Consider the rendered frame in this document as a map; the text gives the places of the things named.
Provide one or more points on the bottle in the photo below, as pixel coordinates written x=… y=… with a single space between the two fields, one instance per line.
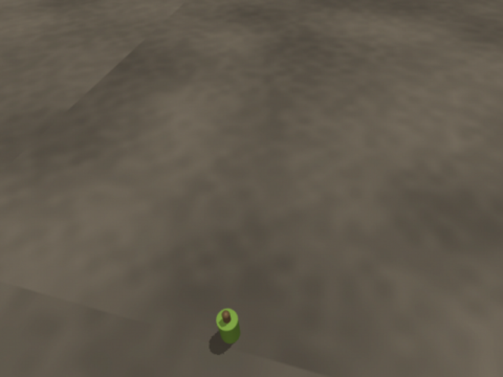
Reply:
x=228 y=325

